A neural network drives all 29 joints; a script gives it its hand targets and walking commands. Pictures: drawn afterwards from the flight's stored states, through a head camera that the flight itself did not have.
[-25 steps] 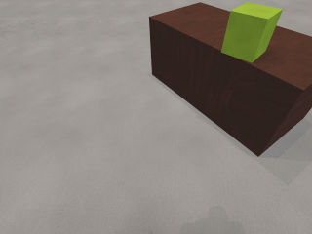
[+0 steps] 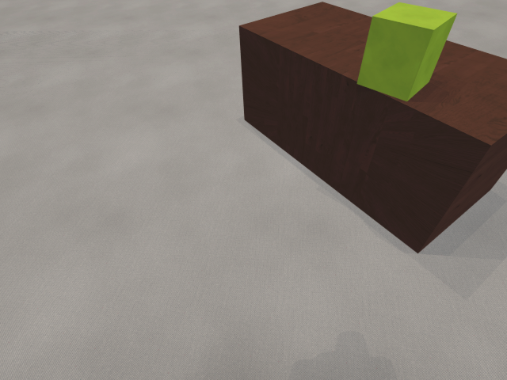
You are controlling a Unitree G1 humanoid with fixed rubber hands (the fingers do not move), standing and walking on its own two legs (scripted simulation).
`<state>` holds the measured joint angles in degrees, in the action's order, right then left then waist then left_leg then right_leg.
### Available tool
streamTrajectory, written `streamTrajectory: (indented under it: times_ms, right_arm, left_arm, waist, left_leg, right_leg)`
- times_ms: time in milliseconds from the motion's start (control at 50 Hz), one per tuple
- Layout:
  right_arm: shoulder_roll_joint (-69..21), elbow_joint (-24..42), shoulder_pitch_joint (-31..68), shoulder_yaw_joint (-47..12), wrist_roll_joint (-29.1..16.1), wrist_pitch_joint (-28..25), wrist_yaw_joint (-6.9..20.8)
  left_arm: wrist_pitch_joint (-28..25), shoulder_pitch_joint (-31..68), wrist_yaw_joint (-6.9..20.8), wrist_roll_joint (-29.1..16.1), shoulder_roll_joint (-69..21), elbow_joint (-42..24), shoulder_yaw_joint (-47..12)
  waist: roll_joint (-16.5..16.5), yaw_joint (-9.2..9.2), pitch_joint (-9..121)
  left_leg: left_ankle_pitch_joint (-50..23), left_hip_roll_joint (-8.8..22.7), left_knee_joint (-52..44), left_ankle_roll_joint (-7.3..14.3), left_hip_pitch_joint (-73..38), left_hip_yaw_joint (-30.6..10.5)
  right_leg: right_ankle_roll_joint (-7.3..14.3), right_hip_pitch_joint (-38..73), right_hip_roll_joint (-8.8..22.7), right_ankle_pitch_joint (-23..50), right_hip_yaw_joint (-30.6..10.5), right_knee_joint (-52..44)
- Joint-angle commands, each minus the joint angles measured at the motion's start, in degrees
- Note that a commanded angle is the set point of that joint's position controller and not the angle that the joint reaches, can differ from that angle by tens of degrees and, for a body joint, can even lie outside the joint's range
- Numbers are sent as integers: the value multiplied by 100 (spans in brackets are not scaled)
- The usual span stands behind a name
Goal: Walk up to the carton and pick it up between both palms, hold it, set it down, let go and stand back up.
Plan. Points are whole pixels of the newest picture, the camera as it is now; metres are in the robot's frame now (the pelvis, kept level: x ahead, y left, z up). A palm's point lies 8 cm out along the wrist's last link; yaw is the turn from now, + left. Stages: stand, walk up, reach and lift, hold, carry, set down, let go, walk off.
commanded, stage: stand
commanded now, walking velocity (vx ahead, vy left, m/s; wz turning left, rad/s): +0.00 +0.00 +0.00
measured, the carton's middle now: (402, 51) +1.21 -0.56 -0.02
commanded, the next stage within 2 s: none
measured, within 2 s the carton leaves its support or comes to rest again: neither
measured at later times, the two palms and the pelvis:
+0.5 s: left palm out of the picture +0.04 +0.26 -0.12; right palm out of the picture +0.04 -0.25 -0.12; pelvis +0.01 +0.00 +0.00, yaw +0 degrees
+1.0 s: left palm out of the picture +0.02 +0.25 -0.13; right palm out of the picture +0.02 -0.24 -0.13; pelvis +0.01 +0.00 +0.00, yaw +0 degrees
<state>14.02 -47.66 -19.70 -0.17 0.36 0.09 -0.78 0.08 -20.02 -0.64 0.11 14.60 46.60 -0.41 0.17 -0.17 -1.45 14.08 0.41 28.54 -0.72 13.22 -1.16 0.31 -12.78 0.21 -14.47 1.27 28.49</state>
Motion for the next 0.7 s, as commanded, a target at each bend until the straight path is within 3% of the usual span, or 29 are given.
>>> streamTrajectory:
  times_ms: [0,680]
  right_arm:
    - [753,358,-151,204,-6,-131,-49]
    - [662,-199,-154,170,-25,-113,-106]
  left_arm:
    - [-125,-191,-51,0,750,-334,221]
    - [-112,-223,-112,-11,639,264,179]
  waist:
    - [10,-7,-85]
    - [7,0,-185]
  left_leg:
    - [-373,436,-519,183,82,-496]
    - [-438,446,-723,155,-17,-470]
  right_leg:
    - [122,-87,514,240,-615,-621]
    - [75,63,530,359,-563,-792]
